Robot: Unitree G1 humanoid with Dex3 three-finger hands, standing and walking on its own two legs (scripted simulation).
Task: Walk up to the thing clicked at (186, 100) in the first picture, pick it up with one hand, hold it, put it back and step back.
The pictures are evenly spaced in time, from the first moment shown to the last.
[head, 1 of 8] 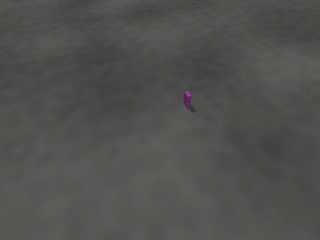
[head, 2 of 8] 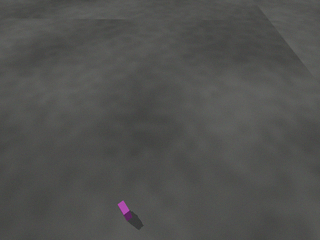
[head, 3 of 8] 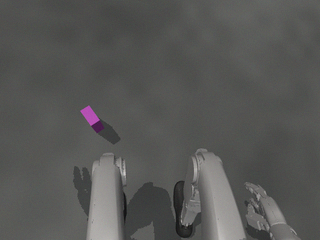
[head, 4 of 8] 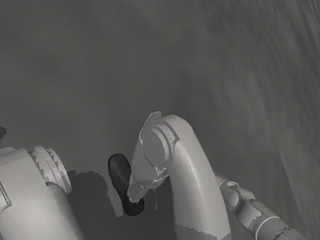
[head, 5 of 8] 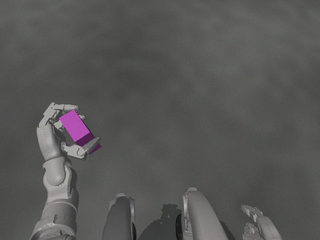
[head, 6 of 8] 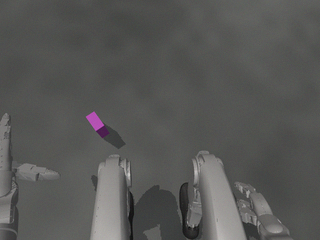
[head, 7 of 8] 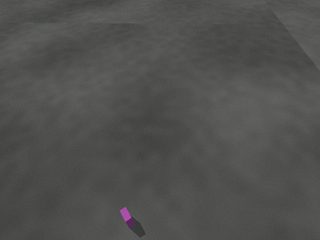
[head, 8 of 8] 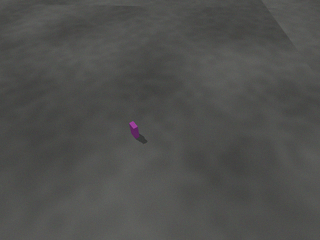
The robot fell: no
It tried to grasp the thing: yes
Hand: left
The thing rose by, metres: 0.70
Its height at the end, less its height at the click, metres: +0.00
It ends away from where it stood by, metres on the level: 0.02
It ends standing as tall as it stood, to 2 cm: yes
